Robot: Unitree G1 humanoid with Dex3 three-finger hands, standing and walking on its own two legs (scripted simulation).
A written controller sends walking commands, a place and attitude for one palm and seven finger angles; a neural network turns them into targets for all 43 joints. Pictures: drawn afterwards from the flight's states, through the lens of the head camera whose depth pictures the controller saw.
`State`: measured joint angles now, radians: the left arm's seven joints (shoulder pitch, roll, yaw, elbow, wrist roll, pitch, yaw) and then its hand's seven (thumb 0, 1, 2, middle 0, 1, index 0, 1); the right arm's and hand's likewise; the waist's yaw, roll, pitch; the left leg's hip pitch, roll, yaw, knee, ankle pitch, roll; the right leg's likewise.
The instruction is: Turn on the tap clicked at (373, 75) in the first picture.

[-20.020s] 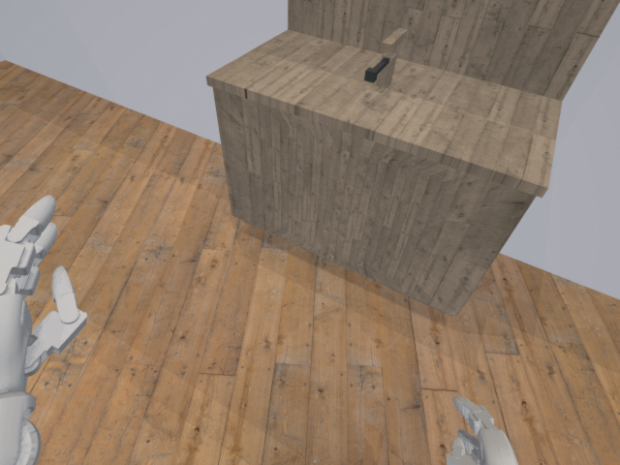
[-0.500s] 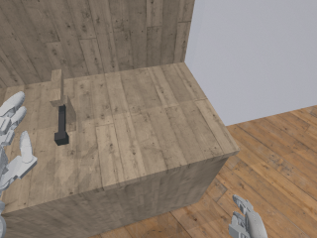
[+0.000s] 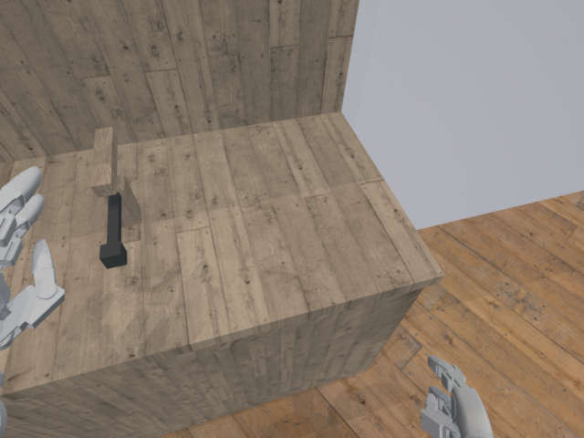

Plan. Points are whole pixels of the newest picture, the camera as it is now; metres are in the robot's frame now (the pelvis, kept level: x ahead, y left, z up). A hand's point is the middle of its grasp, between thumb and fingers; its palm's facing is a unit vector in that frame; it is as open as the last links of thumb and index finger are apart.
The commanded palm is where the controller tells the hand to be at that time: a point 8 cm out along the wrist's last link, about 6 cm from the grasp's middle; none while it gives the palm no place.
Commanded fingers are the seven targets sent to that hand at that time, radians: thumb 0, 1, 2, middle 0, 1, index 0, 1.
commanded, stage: come to a stop and stand still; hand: left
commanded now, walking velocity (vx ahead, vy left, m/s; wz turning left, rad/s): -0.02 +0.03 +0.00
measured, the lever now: (113, 255) +0.35 +0.28 +0.03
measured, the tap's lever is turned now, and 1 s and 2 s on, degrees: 0 0 0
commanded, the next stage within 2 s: look again from close up in 1.28 s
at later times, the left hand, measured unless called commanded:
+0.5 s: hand out of the picture +0.20 +0.32 +0.18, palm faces +0.41 -0.84 -0.35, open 7.4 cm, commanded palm +0.14 +0.34 +0.18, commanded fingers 0.00 0.90 0.90 -0.20 -0.30 -0.20 -0.30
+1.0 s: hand out of the picture +0.22 +0.32 +0.18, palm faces +0.35 -0.86 -0.38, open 7.4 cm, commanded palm +0.16 +0.36 +0.18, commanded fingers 0.00 0.90 0.90 -0.20 -0.30 -0.20 -0.30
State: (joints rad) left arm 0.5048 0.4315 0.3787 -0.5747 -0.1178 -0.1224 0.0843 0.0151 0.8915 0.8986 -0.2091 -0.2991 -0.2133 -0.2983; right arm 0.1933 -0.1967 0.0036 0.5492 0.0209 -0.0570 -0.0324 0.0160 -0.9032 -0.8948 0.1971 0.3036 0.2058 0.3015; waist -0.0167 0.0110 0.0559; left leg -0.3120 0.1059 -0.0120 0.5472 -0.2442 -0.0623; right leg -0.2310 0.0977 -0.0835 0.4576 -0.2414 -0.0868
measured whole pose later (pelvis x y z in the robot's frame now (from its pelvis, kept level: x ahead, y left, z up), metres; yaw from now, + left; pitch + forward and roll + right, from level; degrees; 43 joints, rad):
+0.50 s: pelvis -0.03 +0.06 +0.00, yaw -1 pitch -2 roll -1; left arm 0.36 0.41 0.40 -0.44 -0.05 -0.26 0.10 0.02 0.89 0.90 -0.21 -0.30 -0.22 -0.30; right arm 0.26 -0.18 0.03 0.59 0.01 -0.19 -0.03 0.02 -0.90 -0.90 0.20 0.30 0.20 0.30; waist 0.03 -0.05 0.06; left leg -0.28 0.00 0.05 0.49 -0.19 0.04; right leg -0.24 0.01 -0.02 0.46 -0.24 0.00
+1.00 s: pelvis +0.00 +0.08 +0.01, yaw -1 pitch +0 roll -2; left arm 0.41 0.39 0.37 -0.50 -0.03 -0.25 0.09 0.01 0.89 0.90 -0.21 -0.30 -0.21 -0.30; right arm 0.20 -0.19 0.03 0.58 0.00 -0.15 -0.01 0.02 -0.90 -0.89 0.20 0.30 0.21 0.30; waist 0.02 -0.04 0.05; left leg -0.24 -0.03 0.05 0.46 -0.21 0.06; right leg -0.18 -0.01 -0.01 0.38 -0.19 0.03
